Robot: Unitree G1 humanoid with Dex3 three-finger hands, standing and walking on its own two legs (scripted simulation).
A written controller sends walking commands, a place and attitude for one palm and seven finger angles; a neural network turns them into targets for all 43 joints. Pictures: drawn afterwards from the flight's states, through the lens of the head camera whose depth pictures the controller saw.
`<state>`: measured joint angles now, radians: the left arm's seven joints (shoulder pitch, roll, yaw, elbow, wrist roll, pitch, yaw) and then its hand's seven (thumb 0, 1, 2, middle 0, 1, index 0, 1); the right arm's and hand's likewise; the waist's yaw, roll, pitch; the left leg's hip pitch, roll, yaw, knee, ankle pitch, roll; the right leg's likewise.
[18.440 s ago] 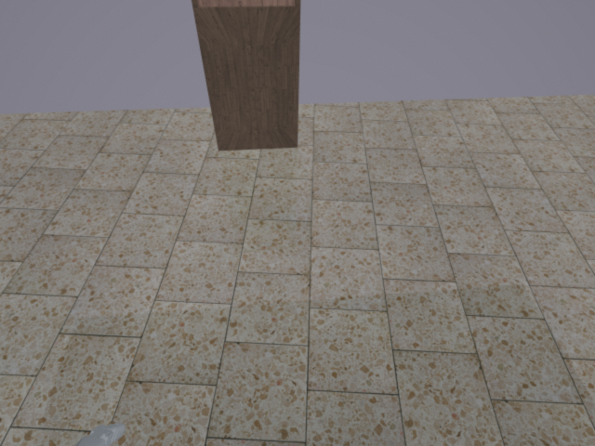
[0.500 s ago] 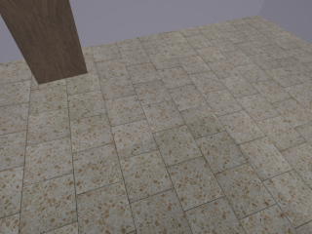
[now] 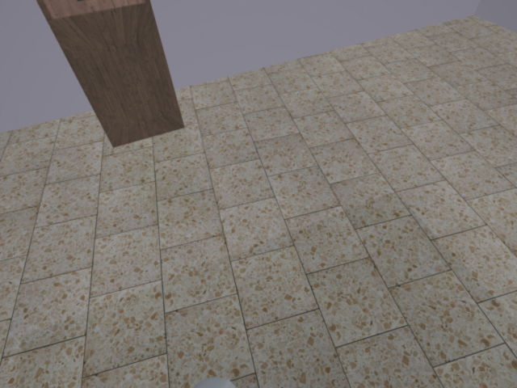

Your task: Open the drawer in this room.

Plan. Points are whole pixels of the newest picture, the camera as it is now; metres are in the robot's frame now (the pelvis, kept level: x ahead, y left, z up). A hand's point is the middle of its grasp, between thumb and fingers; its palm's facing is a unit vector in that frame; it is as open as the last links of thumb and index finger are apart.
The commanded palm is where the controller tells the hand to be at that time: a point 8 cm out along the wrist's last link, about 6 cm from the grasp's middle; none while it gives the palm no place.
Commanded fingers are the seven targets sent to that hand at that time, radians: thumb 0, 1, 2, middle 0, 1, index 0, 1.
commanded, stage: stand and wait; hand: left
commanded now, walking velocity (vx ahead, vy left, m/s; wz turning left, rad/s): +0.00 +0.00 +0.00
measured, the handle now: out of the picture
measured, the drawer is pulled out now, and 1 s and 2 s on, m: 0.00 0.00 0.00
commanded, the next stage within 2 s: turn or walk to find it in 0.18 s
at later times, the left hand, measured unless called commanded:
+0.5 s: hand out of the picture -0.01 +0.22 -0.17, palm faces +0.11 -0.96 -0.24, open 7.4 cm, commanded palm none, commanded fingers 0.00 0.90 0.90 -0.20 -0.30 -0.20 -0.30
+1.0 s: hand out of the picture -0.13 +0.20 -0.18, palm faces +0.21 -0.96 -0.17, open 7.4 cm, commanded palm none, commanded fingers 0.00 0.90 0.90 -0.20 -0.30 -0.20 -0.30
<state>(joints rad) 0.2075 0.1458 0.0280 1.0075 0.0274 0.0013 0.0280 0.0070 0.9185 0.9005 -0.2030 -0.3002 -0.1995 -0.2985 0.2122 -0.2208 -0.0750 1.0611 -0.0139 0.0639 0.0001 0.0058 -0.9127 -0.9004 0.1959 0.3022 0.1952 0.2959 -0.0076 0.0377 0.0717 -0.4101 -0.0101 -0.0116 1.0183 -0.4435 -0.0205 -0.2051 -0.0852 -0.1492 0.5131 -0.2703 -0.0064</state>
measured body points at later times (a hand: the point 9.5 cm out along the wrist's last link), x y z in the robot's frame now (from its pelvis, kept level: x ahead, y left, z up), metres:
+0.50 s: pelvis -0.05 +0.03 +0.00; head -0.02 +0.02 +0.45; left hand -0.02 +0.27 -0.15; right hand +0.00 -0.20 -0.16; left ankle -0.03 +0.14 -0.74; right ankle -0.06 -0.09 -0.72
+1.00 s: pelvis -0.09 +0.03 +0.00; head -0.08 +0.05 +0.45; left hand -0.14 +0.25 -0.17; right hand -0.01 -0.19 -0.15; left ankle -0.14 +0.14 -0.74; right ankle -0.06 -0.09 -0.74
